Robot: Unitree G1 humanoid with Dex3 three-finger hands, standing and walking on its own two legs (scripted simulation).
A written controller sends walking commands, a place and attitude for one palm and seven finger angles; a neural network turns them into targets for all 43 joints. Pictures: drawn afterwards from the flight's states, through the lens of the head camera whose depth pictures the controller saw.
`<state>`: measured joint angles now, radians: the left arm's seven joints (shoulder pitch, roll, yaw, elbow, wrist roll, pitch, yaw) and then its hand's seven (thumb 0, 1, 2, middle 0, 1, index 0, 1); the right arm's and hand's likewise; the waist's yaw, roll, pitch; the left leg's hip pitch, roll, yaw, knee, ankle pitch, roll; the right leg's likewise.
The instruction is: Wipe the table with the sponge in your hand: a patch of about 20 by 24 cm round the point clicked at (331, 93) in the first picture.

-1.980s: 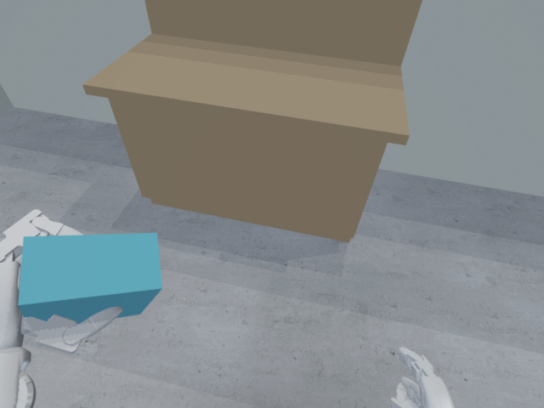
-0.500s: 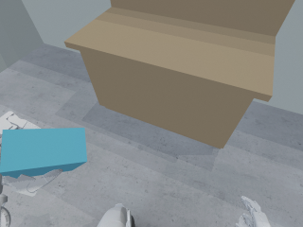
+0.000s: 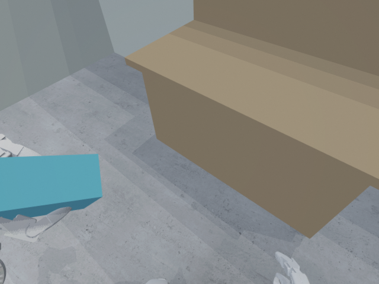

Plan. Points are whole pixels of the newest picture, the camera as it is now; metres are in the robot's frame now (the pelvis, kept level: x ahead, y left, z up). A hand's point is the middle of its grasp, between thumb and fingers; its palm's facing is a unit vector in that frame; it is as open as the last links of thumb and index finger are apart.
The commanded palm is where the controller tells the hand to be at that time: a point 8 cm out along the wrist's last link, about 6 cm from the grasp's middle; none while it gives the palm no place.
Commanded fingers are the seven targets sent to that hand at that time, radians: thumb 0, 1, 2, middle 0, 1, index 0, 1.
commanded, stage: walk to a spot facing it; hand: left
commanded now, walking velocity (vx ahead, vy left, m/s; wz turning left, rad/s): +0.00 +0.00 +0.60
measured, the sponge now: (62, 187) +0.22 +0.22 +0.18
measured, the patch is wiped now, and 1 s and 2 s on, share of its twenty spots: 0.00 0.00 0.00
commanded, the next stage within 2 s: none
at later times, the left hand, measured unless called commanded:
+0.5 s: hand (12, 207) +0.17 +0.26 +0.20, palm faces +0.57 -0.71 -0.42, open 10.1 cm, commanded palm +0.10 +0.28 +0.19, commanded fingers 0.00 0.10 1.30 -1.20 -1.60 -1.20 -1.60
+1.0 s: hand out of the picture +0.04 +0.18 +0.19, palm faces +0.77 -0.47 -0.43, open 10.1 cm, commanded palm -0.04 +0.19 +0.19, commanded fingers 0.00 0.10 1.30 -1.20 -1.60 -1.20 -1.60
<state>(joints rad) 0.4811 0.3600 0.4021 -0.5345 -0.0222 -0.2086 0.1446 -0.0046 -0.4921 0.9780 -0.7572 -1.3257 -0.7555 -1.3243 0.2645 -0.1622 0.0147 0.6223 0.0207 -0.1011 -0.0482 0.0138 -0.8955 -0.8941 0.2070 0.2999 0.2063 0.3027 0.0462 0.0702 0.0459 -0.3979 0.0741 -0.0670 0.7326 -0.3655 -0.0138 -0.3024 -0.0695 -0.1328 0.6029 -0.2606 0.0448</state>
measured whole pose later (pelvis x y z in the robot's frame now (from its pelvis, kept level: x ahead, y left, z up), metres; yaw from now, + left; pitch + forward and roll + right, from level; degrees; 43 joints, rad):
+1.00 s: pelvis -0.01 -0.14 +0.02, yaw +35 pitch -1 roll +3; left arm 0.46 0.37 0.31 -0.47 -0.04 -0.15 0.15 -0.01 -0.49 0.98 -0.75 -1.33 -0.75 -1.33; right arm 0.22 -0.26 -0.04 0.61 -0.01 -0.06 -0.09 0.02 -0.90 -0.89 0.20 0.30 0.20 0.30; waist -0.01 -0.01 0.02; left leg -0.40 0.04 0.06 0.97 -0.40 -0.06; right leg -0.25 -0.10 -0.24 0.46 -0.19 -0.06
